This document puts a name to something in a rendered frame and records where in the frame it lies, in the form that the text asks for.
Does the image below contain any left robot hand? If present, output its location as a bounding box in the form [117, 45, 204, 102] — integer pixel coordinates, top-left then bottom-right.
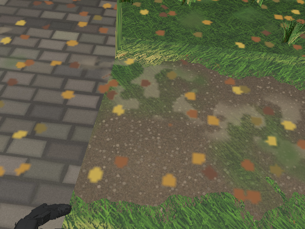
[14, 203, 71, 229]

